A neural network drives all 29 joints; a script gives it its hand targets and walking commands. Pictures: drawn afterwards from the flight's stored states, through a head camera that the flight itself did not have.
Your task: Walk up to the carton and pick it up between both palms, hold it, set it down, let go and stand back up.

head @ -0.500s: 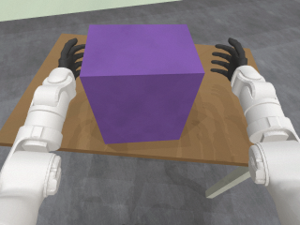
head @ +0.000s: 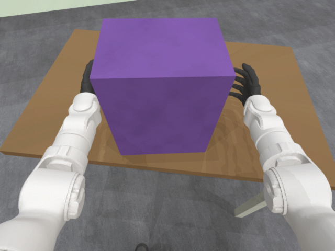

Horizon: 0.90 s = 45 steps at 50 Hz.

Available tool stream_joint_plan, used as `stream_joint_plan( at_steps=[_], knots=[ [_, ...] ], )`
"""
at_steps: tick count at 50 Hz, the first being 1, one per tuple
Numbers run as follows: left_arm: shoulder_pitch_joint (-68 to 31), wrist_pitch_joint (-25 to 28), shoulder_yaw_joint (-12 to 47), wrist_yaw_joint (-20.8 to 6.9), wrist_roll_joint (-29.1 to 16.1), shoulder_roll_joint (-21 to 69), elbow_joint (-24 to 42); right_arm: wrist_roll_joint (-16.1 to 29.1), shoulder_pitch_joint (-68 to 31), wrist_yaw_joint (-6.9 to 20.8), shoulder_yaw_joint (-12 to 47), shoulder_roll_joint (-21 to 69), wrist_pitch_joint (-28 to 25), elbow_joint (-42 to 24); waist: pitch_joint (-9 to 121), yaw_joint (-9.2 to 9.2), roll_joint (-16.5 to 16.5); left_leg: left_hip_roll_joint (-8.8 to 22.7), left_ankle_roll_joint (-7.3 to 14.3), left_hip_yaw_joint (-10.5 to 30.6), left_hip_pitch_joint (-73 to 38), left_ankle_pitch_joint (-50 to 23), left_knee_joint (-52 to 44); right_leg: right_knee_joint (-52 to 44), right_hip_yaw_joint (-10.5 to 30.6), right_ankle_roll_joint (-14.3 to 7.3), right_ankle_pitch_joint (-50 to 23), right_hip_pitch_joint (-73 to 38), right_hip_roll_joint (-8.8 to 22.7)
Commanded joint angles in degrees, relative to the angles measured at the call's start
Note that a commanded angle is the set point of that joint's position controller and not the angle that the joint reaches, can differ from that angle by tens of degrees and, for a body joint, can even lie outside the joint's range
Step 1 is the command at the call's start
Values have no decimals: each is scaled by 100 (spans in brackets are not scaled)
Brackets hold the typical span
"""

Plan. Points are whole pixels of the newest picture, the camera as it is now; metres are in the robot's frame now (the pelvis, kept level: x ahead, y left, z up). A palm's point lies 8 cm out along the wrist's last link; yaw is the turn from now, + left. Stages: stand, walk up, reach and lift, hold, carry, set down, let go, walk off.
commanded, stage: reach and lift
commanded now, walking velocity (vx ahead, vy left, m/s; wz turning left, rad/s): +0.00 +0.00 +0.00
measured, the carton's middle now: (162, 95) +0.46 +0.04 +0.08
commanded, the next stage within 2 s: none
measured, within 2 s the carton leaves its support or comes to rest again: neither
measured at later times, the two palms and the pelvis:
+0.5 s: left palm (96, 91) +0.44 +0.19 +0.11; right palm (240, 85) +0.46 -0.14 +0.13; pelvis +0.00 -0.01 +0.00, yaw +1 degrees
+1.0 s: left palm (97, 84) +0.45 +0.19 +0.12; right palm (242, 78) +0.47 -0.14 +0.14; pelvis +0.00 -0.01 +0.00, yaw +0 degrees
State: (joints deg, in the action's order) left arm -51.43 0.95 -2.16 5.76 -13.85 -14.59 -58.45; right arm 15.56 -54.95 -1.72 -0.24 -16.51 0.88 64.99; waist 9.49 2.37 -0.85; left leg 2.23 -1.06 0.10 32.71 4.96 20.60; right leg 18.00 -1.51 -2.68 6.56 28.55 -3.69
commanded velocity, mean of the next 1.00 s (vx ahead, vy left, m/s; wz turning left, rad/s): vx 0.00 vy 0.00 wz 0.00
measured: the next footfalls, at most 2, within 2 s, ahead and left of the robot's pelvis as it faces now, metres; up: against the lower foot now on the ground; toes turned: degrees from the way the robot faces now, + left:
none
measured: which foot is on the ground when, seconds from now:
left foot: down 0.00-1.00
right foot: down 0.00-1.00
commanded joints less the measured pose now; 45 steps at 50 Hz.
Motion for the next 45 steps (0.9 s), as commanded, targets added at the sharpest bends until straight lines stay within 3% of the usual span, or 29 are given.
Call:
stream_joint_plan(
  at_steps=[1, 10, 16, 24, 34, 45],
  knots=[
    [-3182, 245, 43, 92, -1, -514, 1088, -246, -3196, -78, -302, -1075, -374, -1379, 4967, -196, 53, -116, -86, 7, -3572, -1919, 658, -55, -213, 502, -1535, -234, 67],
    [-3223, 156, -182, 174, 234, -277, 804, -165, -3122, -425, -87, -537, -120, -884, 4605, -191, 260, -186, 66, -33, -2911, -1865, 552, 201, -101, 609, -2258, -1052, 195],
    [-3205, 190, -360, 135, 613, -63, 928, -261, -2937, -572, -226, -208, -21, -638, 4209, -231, -78, -201, 23, -7, -3142, -1918, 429, 31, -79, 520, -2107, -1047, 221],
    [-3388, -60, -380, 278, 893, 212, 1275, -738, -3141, -601, -783, -130, 114, -1048, 4033, -298, -458, -181, -131, 4, -3765, -1804, 405, -331, -230, 363, -1280, -482, 180],
    [-3538, -170, -172, 454, 482, 176, 1144, -476, -3460, -624, -482, -107, 248, -1122, 4215, -202, -187, -118, -51, -9, -3733, -1884, 404, -258, -221, 436, -1436, -713, 189],
    [-3683, 116, -336, 312, 374, -64, 726, -259, -3631, -749, -152, 44, 146, -961, 4203, -83, 72, -119, 57, -68, -3362, -1918, 284, -202, -100, 532, -1773, -1148, 233]
  ],
)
